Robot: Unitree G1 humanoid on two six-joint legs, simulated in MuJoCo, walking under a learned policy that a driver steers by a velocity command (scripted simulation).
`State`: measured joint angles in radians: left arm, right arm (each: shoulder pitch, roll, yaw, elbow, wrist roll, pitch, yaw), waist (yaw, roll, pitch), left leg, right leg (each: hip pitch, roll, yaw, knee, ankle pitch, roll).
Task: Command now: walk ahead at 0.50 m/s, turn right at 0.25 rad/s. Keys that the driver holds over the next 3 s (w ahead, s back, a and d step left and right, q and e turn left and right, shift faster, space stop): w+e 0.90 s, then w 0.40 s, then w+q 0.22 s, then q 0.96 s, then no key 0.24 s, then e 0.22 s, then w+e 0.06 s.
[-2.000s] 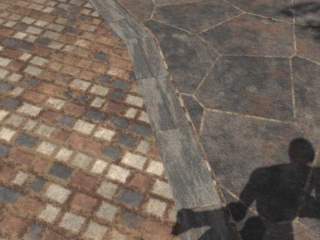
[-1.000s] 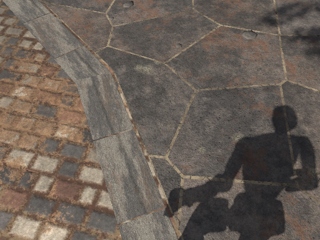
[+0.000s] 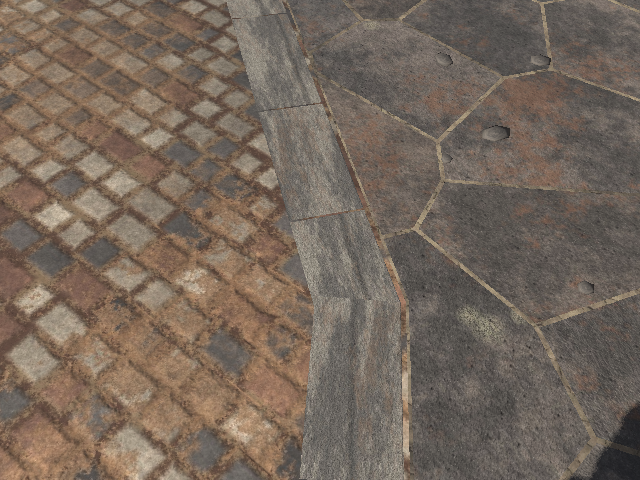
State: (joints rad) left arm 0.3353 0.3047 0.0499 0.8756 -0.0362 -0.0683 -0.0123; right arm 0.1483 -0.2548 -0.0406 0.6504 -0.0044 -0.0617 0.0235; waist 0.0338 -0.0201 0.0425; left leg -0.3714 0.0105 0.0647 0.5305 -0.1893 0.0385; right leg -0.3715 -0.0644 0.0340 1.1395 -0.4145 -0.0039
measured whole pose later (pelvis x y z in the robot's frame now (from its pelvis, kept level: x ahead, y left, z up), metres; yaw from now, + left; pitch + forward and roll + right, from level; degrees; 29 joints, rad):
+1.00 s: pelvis +0.56 -0.13 +0.00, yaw -34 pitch +2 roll +1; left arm 0.34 0.30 0.06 0.74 -0.03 -0.03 0.02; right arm 0.13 -0.27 -0.06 0.72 -0.01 -0.11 0.02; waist 0.02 -0.03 0.01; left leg -0.38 -0.04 0.00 0.51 -0.17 0.02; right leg -0.34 0.06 0.13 1.14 -0.44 -0.03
